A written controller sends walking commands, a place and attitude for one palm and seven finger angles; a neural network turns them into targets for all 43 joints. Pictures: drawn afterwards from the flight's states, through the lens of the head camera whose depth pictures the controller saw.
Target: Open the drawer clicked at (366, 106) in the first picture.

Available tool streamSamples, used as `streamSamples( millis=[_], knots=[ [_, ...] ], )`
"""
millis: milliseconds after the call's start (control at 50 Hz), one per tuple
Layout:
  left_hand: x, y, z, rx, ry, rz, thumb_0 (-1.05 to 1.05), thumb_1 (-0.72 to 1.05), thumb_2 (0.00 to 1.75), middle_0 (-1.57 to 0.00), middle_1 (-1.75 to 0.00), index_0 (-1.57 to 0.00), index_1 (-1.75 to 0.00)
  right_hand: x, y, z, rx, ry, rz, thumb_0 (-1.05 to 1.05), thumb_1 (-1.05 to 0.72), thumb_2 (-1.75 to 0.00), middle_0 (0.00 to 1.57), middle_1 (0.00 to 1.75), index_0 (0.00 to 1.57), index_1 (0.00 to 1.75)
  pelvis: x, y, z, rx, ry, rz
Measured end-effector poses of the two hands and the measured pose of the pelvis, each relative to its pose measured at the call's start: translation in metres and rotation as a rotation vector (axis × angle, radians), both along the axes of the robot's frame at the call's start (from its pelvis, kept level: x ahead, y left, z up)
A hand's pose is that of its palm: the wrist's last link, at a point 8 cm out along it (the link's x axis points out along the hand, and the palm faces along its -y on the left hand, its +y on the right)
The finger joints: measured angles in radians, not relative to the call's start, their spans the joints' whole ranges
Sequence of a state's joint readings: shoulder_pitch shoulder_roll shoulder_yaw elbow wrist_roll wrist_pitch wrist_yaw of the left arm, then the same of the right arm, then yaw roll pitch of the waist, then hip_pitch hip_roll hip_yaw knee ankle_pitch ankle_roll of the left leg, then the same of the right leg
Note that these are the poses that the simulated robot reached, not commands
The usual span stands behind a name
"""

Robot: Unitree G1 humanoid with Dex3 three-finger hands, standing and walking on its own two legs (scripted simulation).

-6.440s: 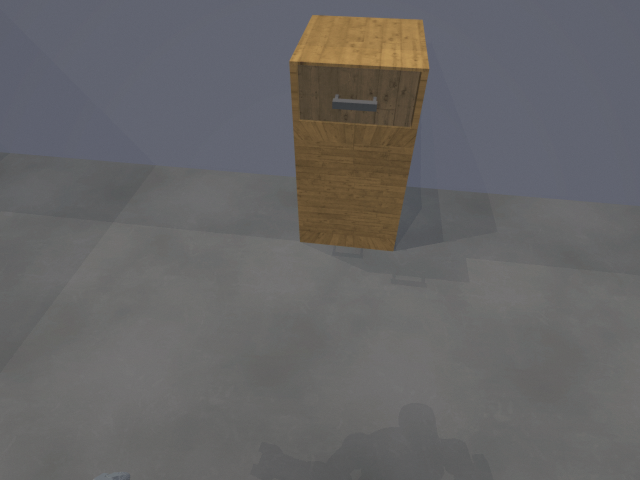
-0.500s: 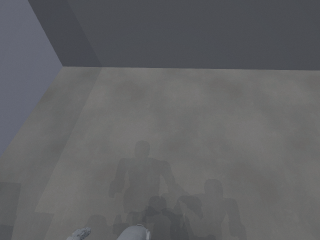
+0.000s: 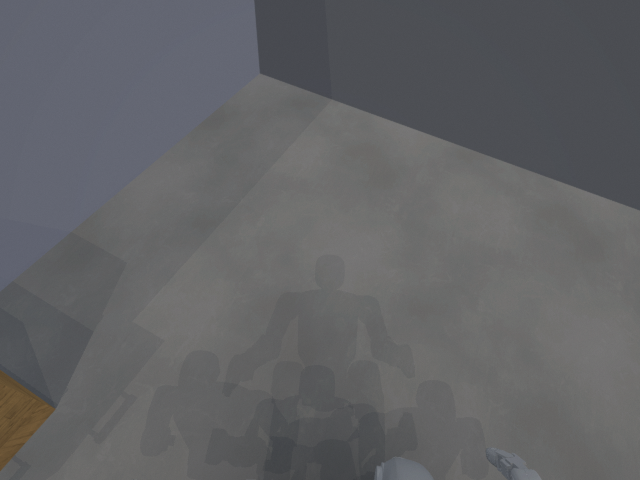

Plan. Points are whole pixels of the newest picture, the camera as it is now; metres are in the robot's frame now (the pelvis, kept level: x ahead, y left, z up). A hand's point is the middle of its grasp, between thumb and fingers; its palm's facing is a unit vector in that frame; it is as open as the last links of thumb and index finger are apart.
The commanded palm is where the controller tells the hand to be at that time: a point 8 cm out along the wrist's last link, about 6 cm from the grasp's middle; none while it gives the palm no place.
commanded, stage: turn to face it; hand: left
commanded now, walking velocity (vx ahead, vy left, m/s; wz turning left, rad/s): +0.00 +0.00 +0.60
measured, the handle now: out of the picture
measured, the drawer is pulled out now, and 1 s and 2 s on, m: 0.00 0.00 0.00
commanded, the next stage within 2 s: take the last steps up to it in 1.78 s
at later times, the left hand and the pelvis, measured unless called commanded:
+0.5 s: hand out of the picture +0.04 +0.16 -0.14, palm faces +0.31 -0.91 -0.27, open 7.4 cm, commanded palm none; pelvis +0.01 -0.05 +0.00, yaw +20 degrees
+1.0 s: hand out of the picture -0.06 +0.22 -0.16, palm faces +0.61 -0.76 -0.24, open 7.4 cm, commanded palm none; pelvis -0.01 -0.01 +0.01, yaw +36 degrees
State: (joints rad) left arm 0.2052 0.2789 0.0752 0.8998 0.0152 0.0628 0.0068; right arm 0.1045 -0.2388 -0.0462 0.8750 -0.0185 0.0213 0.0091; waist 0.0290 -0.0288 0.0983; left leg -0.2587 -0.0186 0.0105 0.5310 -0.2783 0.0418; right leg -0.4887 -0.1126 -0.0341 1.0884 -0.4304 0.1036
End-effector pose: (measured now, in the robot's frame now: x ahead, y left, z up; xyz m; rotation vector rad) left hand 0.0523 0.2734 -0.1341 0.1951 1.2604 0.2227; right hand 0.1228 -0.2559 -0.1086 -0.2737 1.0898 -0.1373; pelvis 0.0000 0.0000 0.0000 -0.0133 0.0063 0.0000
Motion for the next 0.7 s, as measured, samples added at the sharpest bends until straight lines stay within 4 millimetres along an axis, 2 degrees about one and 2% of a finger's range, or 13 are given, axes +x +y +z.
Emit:
streamSamples(
  millis=[100, 180, 240, 280, 400, 500, 580, 700],
  knots=[
    [0.031, -0.012, 0.013, 0.008, -0.106, 0.010, 0.01, 0.91, 0.90, -0.20, -0.30, -0.20, -0.30, -0.003, 0.001, -0.009, 0.037, 0.039, 0.019, 0.01, -0.90, -0.90, 0.20, 0.30, 0.20, 0.30, 0.005, -0.009, 0.001, 0.005, 0.002, 0.059],
    [0.050, -0.030, 0.022, 0.022, -0.176, 0.017, 0.00, 0.90, 0.90, -0.20, -0.30, -0.20, -0.30, -0.009, -0.010, -0.023, 0.063, 0.083, 0.026, 0.01, -0.90, -0.90, 0.21, 0.30, 0.20, 0.30, 0.009, -0.024, -0.002, 0.015, 0.004, 0.110],
    [0.055, -0.044, 0.025, 0.047, -0.227, 0.025, 0.00, 0.90, 0.90, -0.20, -0.30, -0.20, -0.30, -0.010, -0.024, -0.038, 0.082, 0.111, 0.033, 0.01, -0.90, -0.90, 0.21, 0.30, 0.20, 0.30, 0.013, -0.038, -0.010, 0.029, 0.006, 0.149],
    [0.049, -0.053, 0.030, 0.057, -0.236, 0.039, 0.00, 0.90, 0.90, -0.20, -0.30, -0.20, -0.30, -0.009, -0.032, -0.043, 0.082, 0.134, 0.045, 0.01, -0.90, -0.90, 0.20, 0.30, 0.20, 0.30, 0.013, -0.044, -0.009, 0.027, -0.002, 0.188],
    [0.010, -0.068, 0.035, 0.052, -0.188, 0.140, 0.00, 0.90, 0.90, -0.20, -0.30, -0.21, -0.30, 0.002, -0.041, -0.038, 0.074, 0.186, 0.119, 0.01, -0.90, -0.90, 0.20, 0.30, 0.20, 0.30, 0.016, -0.052, 0.001, 0.048, -0.019, 0.276],
    [-0.036, -0.072, 0.025, 0.029, -0.116, 0.238, 0.00, 0.90, 0.90, -0.20, -0.30, -0.21, -0.30, 0.021, -0.032, -0.031, 0.053, 0.202, 0.200, 0.01, -0.91, -0.90, 0.20, 0.30, 0.20, 0.30, 0.015, -0.051, 0.003, 0.054, -0.019, 0.343],
    [-0.080, -0.067, 0.012, 0.005, -0.050, 0.328, 0.00, 0.90, 0.90, -0.20, -0.30, -0.21, -0.30, 0.047, -0.009, -0.025, 0.029, 0.177, 0.288, 0.01, -0.91, -0.90, 0.20, 0.30, 0.20, 0.30, 0.011, -0.043, 0.001, 0.045, -0.016, 0.395],
    [-0.150, -0.046, -0.021, -0.031, 0.040, 0.476, 0.00, 0.90, 0.90, -0.20, -0.30, -0.21, -0.30, 0.090, 0.046, -0.017, -0.012, 0.050, 0.436, 0.01, -0.91, -0.90, 0.20, 0.30, 0.20, 0.30, 0.000, -0.018, -0.016, 0.020, -0.009, 0.472]
  ],
)
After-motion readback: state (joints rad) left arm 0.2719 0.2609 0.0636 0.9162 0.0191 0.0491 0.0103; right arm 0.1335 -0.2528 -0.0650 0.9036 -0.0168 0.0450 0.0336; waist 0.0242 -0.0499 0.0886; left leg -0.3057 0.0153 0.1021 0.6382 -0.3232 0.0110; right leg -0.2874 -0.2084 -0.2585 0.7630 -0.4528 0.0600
